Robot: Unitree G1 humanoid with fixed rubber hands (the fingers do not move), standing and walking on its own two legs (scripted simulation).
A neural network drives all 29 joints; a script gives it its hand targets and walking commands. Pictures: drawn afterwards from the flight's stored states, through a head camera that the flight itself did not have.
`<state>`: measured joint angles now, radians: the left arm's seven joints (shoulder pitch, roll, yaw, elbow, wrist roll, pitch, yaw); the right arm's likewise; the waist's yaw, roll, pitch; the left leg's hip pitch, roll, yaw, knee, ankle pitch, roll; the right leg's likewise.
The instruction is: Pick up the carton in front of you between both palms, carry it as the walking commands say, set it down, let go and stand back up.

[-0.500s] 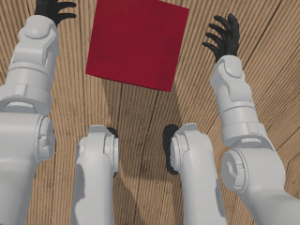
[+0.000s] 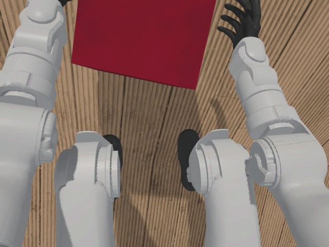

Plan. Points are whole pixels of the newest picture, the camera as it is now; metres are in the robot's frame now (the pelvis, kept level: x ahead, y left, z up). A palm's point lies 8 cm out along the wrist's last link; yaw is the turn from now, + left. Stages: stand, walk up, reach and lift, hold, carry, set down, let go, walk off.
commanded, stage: reach and lift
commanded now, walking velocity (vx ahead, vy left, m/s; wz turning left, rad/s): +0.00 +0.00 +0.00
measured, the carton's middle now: (143, 32) +0.51 +0.05 -0.25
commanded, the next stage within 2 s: none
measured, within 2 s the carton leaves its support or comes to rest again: leaves its support in 0.56 s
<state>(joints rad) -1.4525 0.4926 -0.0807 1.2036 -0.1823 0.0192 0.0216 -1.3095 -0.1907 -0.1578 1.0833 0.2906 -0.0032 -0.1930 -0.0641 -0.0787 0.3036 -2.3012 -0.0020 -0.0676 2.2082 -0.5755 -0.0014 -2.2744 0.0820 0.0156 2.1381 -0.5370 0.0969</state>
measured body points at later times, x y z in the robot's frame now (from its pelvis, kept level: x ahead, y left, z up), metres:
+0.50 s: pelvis +0.00 +0.00 +0.00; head +0.35 +0.06 +0.26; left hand +0.55 +0.18 -0.18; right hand +0.53 -0.12 -0.17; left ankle +0.10 +0.12 -0.34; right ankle +0.13 -0.13 -0.34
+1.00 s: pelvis -0.01 -0.01 +0.06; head +0.26 +0.05 +0.42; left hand +0.51 +0.20 -0.02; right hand +0.50 -0.11 -0.01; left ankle +0.10 +0.12 -0.34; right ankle +0.13 -0.14 -0.34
